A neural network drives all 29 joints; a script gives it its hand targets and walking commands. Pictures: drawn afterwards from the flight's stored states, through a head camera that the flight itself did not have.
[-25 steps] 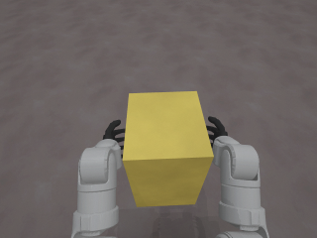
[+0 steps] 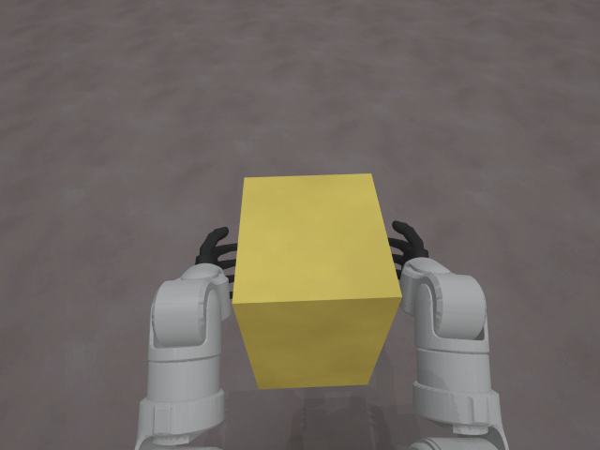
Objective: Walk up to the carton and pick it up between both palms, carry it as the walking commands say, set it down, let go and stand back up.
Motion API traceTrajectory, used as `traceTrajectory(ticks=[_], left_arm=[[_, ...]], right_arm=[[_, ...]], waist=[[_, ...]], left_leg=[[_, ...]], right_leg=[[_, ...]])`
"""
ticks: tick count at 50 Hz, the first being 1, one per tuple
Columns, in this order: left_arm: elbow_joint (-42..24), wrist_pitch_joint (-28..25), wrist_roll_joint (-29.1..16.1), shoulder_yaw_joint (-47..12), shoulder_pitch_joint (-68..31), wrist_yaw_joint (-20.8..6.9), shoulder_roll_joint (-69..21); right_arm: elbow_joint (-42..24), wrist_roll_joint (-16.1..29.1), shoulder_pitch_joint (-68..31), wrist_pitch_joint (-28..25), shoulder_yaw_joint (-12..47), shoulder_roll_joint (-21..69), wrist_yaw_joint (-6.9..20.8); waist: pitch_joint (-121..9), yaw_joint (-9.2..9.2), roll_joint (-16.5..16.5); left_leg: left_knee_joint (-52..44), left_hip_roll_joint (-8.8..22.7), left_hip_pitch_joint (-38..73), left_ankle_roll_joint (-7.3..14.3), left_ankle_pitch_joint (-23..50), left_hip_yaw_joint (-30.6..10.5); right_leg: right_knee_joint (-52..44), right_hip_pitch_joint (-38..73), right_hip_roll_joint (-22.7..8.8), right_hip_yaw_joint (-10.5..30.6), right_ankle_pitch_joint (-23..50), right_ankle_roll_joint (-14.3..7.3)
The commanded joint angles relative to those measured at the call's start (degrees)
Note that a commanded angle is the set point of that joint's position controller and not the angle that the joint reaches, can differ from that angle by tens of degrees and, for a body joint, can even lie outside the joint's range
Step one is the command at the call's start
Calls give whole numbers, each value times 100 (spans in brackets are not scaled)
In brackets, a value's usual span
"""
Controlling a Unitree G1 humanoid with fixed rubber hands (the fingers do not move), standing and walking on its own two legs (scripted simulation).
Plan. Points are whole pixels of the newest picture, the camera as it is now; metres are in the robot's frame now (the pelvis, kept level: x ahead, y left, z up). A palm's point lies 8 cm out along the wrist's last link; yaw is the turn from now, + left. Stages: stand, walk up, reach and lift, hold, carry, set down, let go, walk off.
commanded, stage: carry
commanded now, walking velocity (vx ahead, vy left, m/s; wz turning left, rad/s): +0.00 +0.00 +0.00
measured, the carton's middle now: (310, 289) +0.32 +0.00 +0.03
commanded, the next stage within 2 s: none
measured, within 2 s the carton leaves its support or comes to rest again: neither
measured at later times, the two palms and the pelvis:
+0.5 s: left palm (210, 291) +0.29 +0.13 +0.08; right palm (411, 286) +0.29 -0.13 +0.07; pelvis -0.01 +0.00 +0.00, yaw +0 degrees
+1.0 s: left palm (240, 262) +0.35 +0.10 +0.06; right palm (422, 270) +0.33 -0.15 +0.05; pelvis +0.04 -0.01 +0.00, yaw -1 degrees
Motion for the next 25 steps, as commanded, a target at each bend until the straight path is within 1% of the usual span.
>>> traceTrajectory(ticks=[1, 2, 3, 4, 5, 6, 7, 8, 9, 10, 11, 12, 13, 14, 15, 16, 17, 18, 19, 20, 21, 22, 23, 24, 25], left_arm=[[-769, -567, -2702, -3819, -3494, -1455, -5778], [-510, -593, -2607, -3634, -3659, -1431, -5574], [-464, -589, -2493, -3617, -3370, -1408, -5561], [-76, -648, -2290, -3335, -3301, -1411, -5402], [-14, -661, -2337, -3387, -3467, -1416, -5548], [641, -826, -1909, -2933, -3115, -1436, -5256], [34, -773, -2202, -3265, -3114, -1440, -5404], [-441, -750, -2512, -3594, -3435, -1452, -5524], [-650, -724, -2561, -3718, -3614, -1409, -5587], [81, -798, -2190, -3209, -3440, -1403, -5318], [-263, -698, -2467, -3580, -3451, -1386, -5481], [218, -786, -2191, -3207, -3444, -1388, -5314], [870, -909, -1815, -2768, -3116, -1397, -5180], [-80, -779, -2317, -3443, -3075, -1400, -5501], [1043, -1092, -1711, -2698, -3157, -1379, -5135], [-21, -1117, -2180, -3319, -3476, -1412, -5407], [487, -1184, -1936, -3040, -3146, -1374, -5274], [1090, -1389, -1623, -2713, -3070, -1380, -5045], [61, -1412, -2057, -3204, -3330, -1384, -5335], [-256, -1383, -2287, -3359, -3545, -1382, -5447], [-81, -1379, -2195, -3298, -3239, -1386, -5406], [183, -1405, -2075, -3132, -3405, -1368, -5375], [565, -1413, -1922, -3061, -3229, -1380, -5390], [364, -1432, -1997, -3084, -3084, -1379, -5234], [604, -1455, -1924, -3016, -3127, -1370, -5262]], right_arm=[[-1066, 2678, -3730, -337, 4103, 5885, 1316], [-614, 2534, -3638, -351, 3917, 5757, 1294], [-581, 2561, -3514, -305, 3960, 5753, 1302], [-307, 2402, -3547, -389, 3760, 5632, 1325], [-337, 2435, -3605, -407, 3820, 5718, 1311], [224, 2038, -3565, -600, 3318, 5401, 1329], [-394, 2478, -3616, -501, 3918, 5724, 1334], [-856, 2654, -3788, -488, 4122, 5790, 1329], [-857, 2664, -3839, -446, 4074, 5739, 1332], [-181, 2379, -3724, -513, 3716, 5562, 1328], [-611, 2557, -3760, -455, 3894, 5637, 1308], [-160, 2276, -3668, -515, 3621, 5455, 1292], [478, 2026, -3613, -650, 3286, 5448, 1315], [-717, 2523, -3714, -540, 3945, 5628, 1305], [836, 1828, -3381, -798, 3081, 5349, 1308], [-138, 2198, -3490, -860, 3592, 5575, 1311], [372, 2040, -3310, -921, 3335, 5474, 1317], [903, 1692, -3275, -1153, 2903, 5229, 1331], [-127, 2126, -3599, -1185, 3441, 5496, 1300], [-561, 2403, -3940, -1156, 3771, 5667, 1271], [-583, 2297, -3809, -1149, 3708, 5494, 1259], [-236, 2213, -3828, -1156, 3582, 5503, 1271], [155, 1951, -3525, -1204, 3260, 5370, 1270], [-17, 2093, -3487, -1194, 3465, 5396, 1262], [155, 1950, -3391, -1242, 3366, 5310, 1253]], waist=[[-2928, -54, -260], [-2921, -52, -387], [-2903, -65, -424], [-2918, -34, -93], [-2874, -30, -454], [-2818, -24, -250], [-2767, -21, -387], [-2514, -21, -459], [-2587, -66, -324], [-2603, -38, -251], [-2515, -63, 5], [-2424, -22, -222], [-2649, -33, -450], [-2538, -37, -258], [-2706, -14, -399], [-2732, -38, -390], [-2613, -36, -174], [-2781, -16, 22], [-2919, -25, -202], [-2846, -54, -564], [-2817, -49, -307], [-2756, -51, -450], [-2757, -44, -229], [-2586, -46, -388], [-2754, -30, -380]], left_leg=[[-426, 1406, 1768, -303, 2116, -1065], [-315, 1278, 1637, -192, 1806, -975], [-362, 1290, 1697, -231, 1939, -987], [-362, 1389, 1752, -219, 1993, -1077], [-406, 1314, 1704, -152, 1732, -1028], [-419, 1320, 1517, -155, 1367, -1067], [-484, 1317, 1619, -142, 1098, -1053], [-533, 1354, 1506, -190, 984, -1058], [-615, 1319, 1492, -202, 823, -1101], [-634, 1309, 1478, -157, 628, -1064], [-854, 1321, 1444, -264, 329, -1169], [-850, 1315, 1264, -170, 201, -1204], [-693, 1348, 1446, -222, 558, -1137], [-700, 1355, 1466, -197, 654, -1094], [-605, 1291, 1504, -194, 781, -996], [-578, 1330, 1640, -224, 1208, -985], [-624, 1294, 1685, -250, 1289, -952], [-631, 1409, 1865, -256, 1400, -1084], [-540, 1431, 1835, -229, 1503, -1086], [-516, 1413, 1706, -265, 1311, -1089], [-501, 1391, 1769, -225, 1230, -1093], [-553, 1336, 1733, -231, 1087, -1002], [-499, 1348, 1656, -179, 1107, -1020], [-594, 1309, 1664, -243, 972, -1014], [-519, 1320, 1702, -192, 1052, -1013]], right_leg=[[-381, 439, -688, 768, 1318, -228], [-459, 505, -734, 824, 1558, -285], [-372, 460, -764, 773, 1627, -305], [-356, 483, -694, 750, 1290, -299], [-414, 432, -694, 750, 1260, -295], [-449, 497, -700, 733, 1059, -283], [-512, 446, -688, 791, 941, -297], [-601, 260, -645, 738, 841, -282], [-532, 297, -655, 678, 755, -269], [-556, 316, -668, 745, 766, -310], [-480, 126, -558, 651, 321, -264], [-613, 288, -588, 683, 361, -285], [-607, 452, -617, 651, 689, -262], [-582, 347, -594, 646, 653, -205], [-581, 276, -666, 775, 821, -260], [-553, 303, -677, 709, 953, -230], [-556, 186, -662, 681, 898, -218], [-379, 150, -554, 673, 544, -198], [-419, 294, -604, 675, 671, -185], [-521, 395, -598, 645, 756, -171], [-515, 255, -608, 687, 755, -189], [-552, 323, -660, 727, 871, -269], [-522, 318, -643, 671, 791, -239], [-562, 135, -621, 717, 726, -228], [-600, 250, -646, 693, 812, -239]])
